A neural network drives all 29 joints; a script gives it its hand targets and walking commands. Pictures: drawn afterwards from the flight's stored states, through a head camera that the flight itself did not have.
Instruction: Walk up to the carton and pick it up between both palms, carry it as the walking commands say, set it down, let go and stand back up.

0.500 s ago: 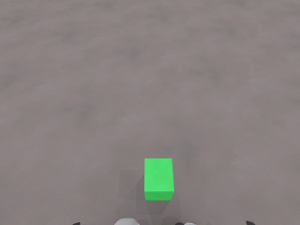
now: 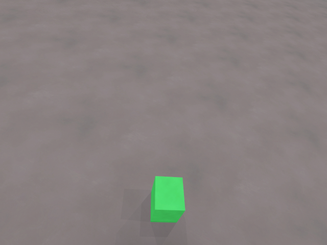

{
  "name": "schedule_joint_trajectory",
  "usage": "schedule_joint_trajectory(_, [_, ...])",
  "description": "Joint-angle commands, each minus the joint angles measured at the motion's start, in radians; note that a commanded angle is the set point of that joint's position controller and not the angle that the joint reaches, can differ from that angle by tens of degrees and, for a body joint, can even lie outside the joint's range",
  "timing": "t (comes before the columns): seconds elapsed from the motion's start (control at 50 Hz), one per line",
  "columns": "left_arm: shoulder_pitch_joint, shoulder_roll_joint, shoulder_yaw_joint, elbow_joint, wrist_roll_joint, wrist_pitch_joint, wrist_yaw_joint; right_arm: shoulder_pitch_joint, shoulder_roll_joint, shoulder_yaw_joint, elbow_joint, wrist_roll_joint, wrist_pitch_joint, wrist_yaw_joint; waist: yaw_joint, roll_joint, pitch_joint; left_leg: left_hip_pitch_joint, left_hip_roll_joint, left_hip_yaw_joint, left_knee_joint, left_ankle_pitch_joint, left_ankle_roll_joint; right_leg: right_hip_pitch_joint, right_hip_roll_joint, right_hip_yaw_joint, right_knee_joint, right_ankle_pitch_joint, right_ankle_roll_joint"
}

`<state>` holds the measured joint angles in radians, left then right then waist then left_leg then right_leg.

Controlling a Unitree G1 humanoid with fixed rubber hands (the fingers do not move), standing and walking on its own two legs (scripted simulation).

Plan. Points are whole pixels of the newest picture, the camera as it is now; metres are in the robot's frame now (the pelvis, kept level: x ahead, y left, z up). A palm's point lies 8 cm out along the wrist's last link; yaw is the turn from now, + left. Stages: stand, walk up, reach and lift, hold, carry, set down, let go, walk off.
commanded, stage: walk up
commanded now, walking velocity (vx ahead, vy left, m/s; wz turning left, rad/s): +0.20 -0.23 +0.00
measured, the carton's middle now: (166, 200) +0.48 -0.10 -0.68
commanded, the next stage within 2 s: none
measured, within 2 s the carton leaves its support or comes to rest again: neither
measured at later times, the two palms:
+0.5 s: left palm (115, 244) +0.17 +0.12 -0.15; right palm out of the picture -0.07 -0.33 -0.14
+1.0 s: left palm out of the picture +0.05 +0.16 -0.15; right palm out of the picture +0.09 -0.39 -0.16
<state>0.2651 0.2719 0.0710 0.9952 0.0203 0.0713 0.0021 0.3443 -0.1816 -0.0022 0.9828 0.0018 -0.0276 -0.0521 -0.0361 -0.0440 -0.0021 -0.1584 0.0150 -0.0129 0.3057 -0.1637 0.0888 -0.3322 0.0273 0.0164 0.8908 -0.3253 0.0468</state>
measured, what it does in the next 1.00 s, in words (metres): steps to the right: right foot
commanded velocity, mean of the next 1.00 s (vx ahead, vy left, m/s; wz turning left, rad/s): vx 0.07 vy -0.02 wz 0.01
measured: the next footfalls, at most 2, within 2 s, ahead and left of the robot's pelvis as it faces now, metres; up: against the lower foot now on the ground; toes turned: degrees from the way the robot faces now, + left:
right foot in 0.52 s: +0.17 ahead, -0.28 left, +0.00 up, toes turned -9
left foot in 1.10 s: +0.05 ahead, +0.07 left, +0.00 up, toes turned -1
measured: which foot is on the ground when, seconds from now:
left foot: down 0.00-0.54, up 0.56-1.00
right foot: up 0.00-0.50, down 0.52-1.00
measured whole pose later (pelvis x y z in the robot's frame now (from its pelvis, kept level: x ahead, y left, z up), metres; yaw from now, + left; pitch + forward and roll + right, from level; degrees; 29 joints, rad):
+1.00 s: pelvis +0.04 -0.11 -0.03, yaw -1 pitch +0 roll +1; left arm 0.28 0.22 0.04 0.98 0.03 0.02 0.07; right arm 0.21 -0.29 -0.09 0.96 -0.03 0.09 0.01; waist 0.03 0.01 0.09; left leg -0.49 0.01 -0.04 1.08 -0.42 -0.06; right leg -0.38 -0.14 -0.08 0.48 -0.10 0.03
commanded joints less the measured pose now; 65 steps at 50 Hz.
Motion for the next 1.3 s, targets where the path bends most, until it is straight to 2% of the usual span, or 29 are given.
schedule_joint_trajectory(0.0, [0.071, 0.052, 0.007, 0.008, 0.008, -0.01, -0.028, 0.171, -0.192, -0.053, 0.048, -0.006, -0.008, -0.003, -0.004, 0.195, -0.005, 0.197, 0.264, -0.23, -0.114, -0.127, -0.164, -0.212, -0.055, 0.073, 0.131, 0.091, -0.007])
schedule_joint_trajectory(0.02, [0.038, 0.051, 0.007, -0.018, 0.014, -0.016, -0.038, 0.196, -0.194, -0.057, 0.041, -0.008, -0.005, 0.004, -0.022, 0.276, 0.01, 0.155, 0.247, -0.248, -0.153, -0.361, -0.152, -0.225, -0.05, 0.058, 0.147, 0.065, -0.008])
schedule_joint_trajectory(0.04, [0.01, 0.078, 0.014, -0.016, 0.021, -0.023, -0.041, 0.158, -0.219, -0.06, 0.038, -0.008, -0.009, 0.005, -0.017, 0.2, 0.013, 0.138, 0.269, -0.281, -0.175, -0.425, -0.106, -0.227, -0.053, 0.062, 0.159, 0.076, -0.008])
schedule_joint_trajectory(0.06, [0.012, 0.055, 0.007, -0.028, 0.017, -0.025, -0.041, 0.165, -0.206, -0.059, 0.037, -0.01, -0.013, 0.01, -0.02, 0.266, 0.036, 0.11, 0.267, -0.278, -0.167, -0.395, -0.107, -0.232, -0.061, 0.058, 0.163, 0.075, -0.003])
schedule_joint_trajectory(0.16, [-0.007, 0.018, -0.007, -0.022, 0.013, -0.046, -0.042, 0.175, -0.166, -0.044, 0.047, -0.014, -0.037, 0.024, -0.019, 0.226, 0.173, 0.039, 0.242, -0.202, -0.18, -0.256, -0.051, -0.243, -0.094, 0.024, 0.067, 0.119, 0.023])
schedule_joint_trajectory(0.18, [0.031, 0.016, -0.007, -0.005, 0.013, -0.046, -0.034, 0.235, -0.15, -0.043, 0.049, -0.012, -0.04, 0.024, -0.021, 0.189, 0.147, 0.04, 0.238, -0.219, -0.173, -0.199, -0.093, -0.225, -0.081, 0.026, 0.073, 0.143, 0.017])
schedule_joint_trajectory(0.26, [-0.048, 0.011, -0.009, -0.045, 0.012, -0.054, -0.035, 0.253, -0.194, -0.058, 0.067, -0.017, -0.042, 0.029, -0.044, 0.223, 0.171, 0.104, 0.296, -0.232, -0.188, -0.271, 0.012, -0.3, -0.13, 0.002, -0.039, 0.107, 0.019])
schedule_joint_trajectory(0.38, [-0.088, -0.008, -0.037, -0.095, -0.003, -0.095, -0.033, 0.145, -0.157, -0.058, 0.076, -0.039, -0.037, 0.033, -0.014, 0.243, 0.119, -0.042, 0.176, -0.024, -0.073, -0.047, 0.038, -0.027, -0.099, -0.082, -0.323, 0.054, 0.004])
schedule_joint_trajectory(0.42, [0.061, -0.004, -0.04, -0.045, -0.007, -0.113, 0.001, 0.125, -0.112, -0.036, 0.089, -0.03, -0.02, 0.024, 0.041, 0.178, 0.068, -0.026, 0.096, 0.061, 0.097, 0.319, -0.027, 0.177, -0.052, -0.112, -0.547, 0.285, -0.003])
schedule_joint_trajectory(0.48, [0.191, 0.103, -0.022, 0.01, -0.01, -0.123, 0.027, 0.2, -0.017, -0.022, 0.107, -0.012, -0.001, 0.022, 0.056, -0.189, -0.056, -0.176, 0.004, 0.05, 0.326, -0.28, -0.096, 0.382, -0.32, 0.076, -0.539, 0.821, -0.067])
schedule_joint_trajectory(0.52, [0.109, 0.094, -0.041, -0.02, 0.001, -0.12, 0.023, 0.237, -0.039, -0.034, 0.113, -0.015, 0.033, 0.022, -0.001, -0.116, -0.006, -0.121, 0.017, -0.032, 0.45, -0.343, -0.086, 0.225, -0.37, 0.162, -0.621, 0.619, -0.085])
schedule_joint_trajectory(0.56, [0.001, 0.038, -0.03, -0.031, -0.012, -0.101, 0.027, 0.248, -0.008, -0.018, 0.117, -0.027, 0.055, 0.024, 0.001, -0.277, -0.001, -0.173, 0.031, -0.01, 0.429, -0.325, -0.093, 0.229, -0.296, 0.113, -0.628, 0.301, -0.126])
schedule_joint_trajectory(0.6, [0.007, 0.047, -0.033, -0.03, -0.011, -0.1, 0.031, 0.182, -0.084, -0.042, 0.109, -0.018, 0.063, 0.018, 0.009, -0.166, -0.014, -0.16, 0.002, -0.015, 0.526, -0.291, -0.072, 0.181, -0.275, 0.117, -0.644, 0.276, -0.122])
schedule_joint_trajectory(0.66, [-0.016, 0.022, -0.039, -0.047, -0.008, -0.088, 0.038, 0.135, -0.043, -0.047, 0.094, -0.045, 0.074, 0.022, 0.001, -0.155, 0.054, -0.178, 0.021, -0.002, 0.564, -0.258, -0.081, 0.05, -0.289, 0.071, -0.665, 0.154, -0.15])
schedule_joint_trajectory(0.7, [-0.011, 0.023, -0.037, -0.056, 0.001, -0.089, 0.052, 0.08, -0.038, -0.058, 0.071, -0.054, 0.08, 0.025, 0.023, -0.066, 0.067, -0.207, 0.006, 0.016, 0.641, -0.259, -0.096, 0.012, -0.355, 0.129, -0.668, 0.212, -0.2])
schedule_joint_trajectory(0.74, [0.106, 0.112, -0.017, -0.025, -0.007, -0.082, 0.08, 0.026, -0.119, -0.097, 0.028, -0.04, 0.113, 0.039, 0.056, 0.044, 0.099, -0.381, 0.029, -0.035, 0.785, -0.311, -0.138, 0.099, -0.476, 0.227, -0.56, 0.609, -0.222])
schedule_joint_trajectory(0.82, [0.127, 0.107, -0.004, -0.028, -0.006, -0.075, 0.088, -0.032, -0.11, -0.094, -0.031, -0.038, 0.12, 0.036, 0.072, 0.045, -0.009, -0.404, 0.032, -0.087, 0.924, -0.313, -0.151, 0.121, -0.505, 0.233, -0.544, 0.562, -0.286])
schedule_joint_trajectory(0.92, [0.017, 0.108, 0.016, -0.076, 0.016, -0.059, 0.068, -0.054, -0.116, -0.082, -0.049, -0.031, 0.119, 0.072, 0.054, -0.164, -0.049, -0.287, 0.02, -0.041, 0.721, -0.229, -0.147, 0.036, -0.374, 0.115, -0.611, 0.096, -0.195])
schedule_joint_trajectory(0.96, [-0.03, 0.092, 0.018, -0.069, 0.016, -0.051, 0.043, -0.004, -0.057, -0.029, -0.047, -0.007, 0.092, 0.066, -0.003, -0.317, -0.134, -0.134, -0.017, 0.034, 0.433, -0.241, -0.128, 0.023, -0.269, 0.035, -0.622, -0.14, -0.158])
schedule_joint_trajectory(1.0, [-0.051, 0.107, 0.03, -0.073, -0.002, -0.024, 0.025, 0.067, -0.078, -0.033, -0.036, -0.002, 0.082, 0.072, -0.012, -0.269, -0.129, 0.041, -0.048, 0.106, 0.234, -0.183, -0.111, -0.038, -0.212, -0.038, -0.552, -0.206, -0.107])
schedule_joint_trajectory(1.02, [0.005, 0.047, 0.016, -0.053, 0.003, -0.017, 0.022, 0.095, -0.102, -0.035, -0.017, -0.008, 0.071, 0.062, -0.032, -0.102, -0.104, 0.084, 0.002, 0.025, 0.1, -0.166, -0.101, -0.053, -0.136, -0.104, -0.418, -0.174, -0.099])
schedule_joint_trajectory(1.04, [0.056, -0.004, 0.001, -0.07, 0.005, -0.015, 0.02, 0.077, -0.186, -0.051, -0.04, -0.029, 0.058, 0.05, -0.037, 0.214, -0.049, 0.002, 0.182, -0.232, -0.055, -0.353, -0.066, -0.161, -0.083, -0.154, -0.238, -0.19, -0.072])
schedule_joint_trajectory(1.06, [0.032, -0.012, 0.003, -0.094, 0.001, -0.001, 0.01, 0.048, -0.266, -0.068, -0.064, -0.043, 0.058, 0.035, -0.045, 0.392, 0.048, -0.164, 0.34, -0.499, -0.222, -0.56, 0.008, -0.243, -0.053, -0.059, -0.059, -0.219, -0.026])
schedule_joint_trajectory(1.08, [0.048, 0.006, 0.004, -0.098, -0.004, 0.005, 0.004, -0.074, -0.302, -0.059, -0.062, -0.039, 0.05, 0.038, 0.014, 0.408, 0.13, -0.347, 0.34, -0.484, -0.287, -0.726, -0.014, -0.176, -0.076, 0.029, 0.002, -0.149, -0.029])
schedule_joint_trajectory(1.1, [0.042, -0.007, -0.007, -0.09, -0.009, -0.004, -0.004, -0.146, -0.231, -0.026, -0.085, -0.021, 0.042, 0.033, 0.051, 0.251, 0.197, -0.344, 0.279, -0.355, -0.276, -0.597, -0.045, -0.173, -0.069, 0.041, -0.011, -0.088, -0.018])
schedule_joint_trajectory(1.14, [0.008, -0.019, -0.01, -0.042, 0.0, -0.011, 0.003, -0.132, -0.124, -0.003, -0.038, -0.009, 0.017, 0.011, 0.044, 0.152, 0.18, -0.169, 0.158, -0.192, -0.181, -0.155, -0.048, -0.143, -0.07, 0.013, -0.047, 0.004, -0.02])
schedule_joint_trajectory(1.2, [0.098, -0.02, -0.018, -0.015, 0.015, -0.013, 0.012, -0.06, -0.114, -0.005, 0.019, -0.024, -0.005, 0.01, 0.067, 0.247, 0.18, -0.067, 0.141, -0.111, -0.133, -0.014, -0.053, -0.099, -0.056, -0.015, -0.073, 0.034, -0.02])
schedule_joint_trajectory(1.24, [0.064, -0.006, -0.008, -0.022, 0.009, -0.017, 0.017, 0.014, -0.111, -0.001, 0.017, -0.019, -0.014, 0.005, 0.045, 0.147, 0.151, 0.017, 0.194, -0.176, -0.12, 0.007, -0.024, -0.136, -0.053, -0.003, -0.08, 0.031, -0.021])
schedule_joint_trajectory(1.28, [0.012, -0.011, -0.02, -0.04, 0.006, -0.025, 0.015, 0.075, -0.117, -0.001, 0.044, -0.018, -0.016, 0.003, 0.007, 0.19, 0.099, 0.036, 0.175, -0.13, -0.084, 0.123, -0.018, -0.076, -0.057, -0.008, -0.166, 0.015, -0.023])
